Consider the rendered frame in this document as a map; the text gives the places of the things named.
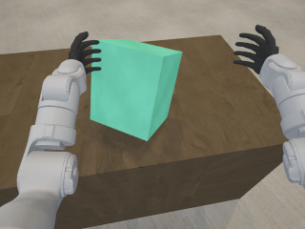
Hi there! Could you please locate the robot left hand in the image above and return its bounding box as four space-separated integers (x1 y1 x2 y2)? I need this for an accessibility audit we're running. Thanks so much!
68 31 102 74

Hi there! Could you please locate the robot right forearm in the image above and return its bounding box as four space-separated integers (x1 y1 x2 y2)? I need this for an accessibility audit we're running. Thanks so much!
259 53 305 140

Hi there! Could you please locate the robot left upper arm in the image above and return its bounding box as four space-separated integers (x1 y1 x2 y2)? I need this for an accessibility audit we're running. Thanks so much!
0 151 79 229

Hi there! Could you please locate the robot right upper arm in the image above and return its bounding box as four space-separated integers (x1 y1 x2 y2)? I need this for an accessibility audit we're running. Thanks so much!
282 137 305 189

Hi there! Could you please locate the carton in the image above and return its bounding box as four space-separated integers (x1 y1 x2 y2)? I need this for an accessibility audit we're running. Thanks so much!
90 39 183 141

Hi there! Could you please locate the robot left forearm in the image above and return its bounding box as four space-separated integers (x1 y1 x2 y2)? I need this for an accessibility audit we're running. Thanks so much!
16 59 87 193

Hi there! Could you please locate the pedestal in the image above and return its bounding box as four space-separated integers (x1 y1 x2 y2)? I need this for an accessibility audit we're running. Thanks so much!
0 34 290 229

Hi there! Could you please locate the robot right hand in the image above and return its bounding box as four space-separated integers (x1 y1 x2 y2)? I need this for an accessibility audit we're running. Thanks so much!
233 25 279 74

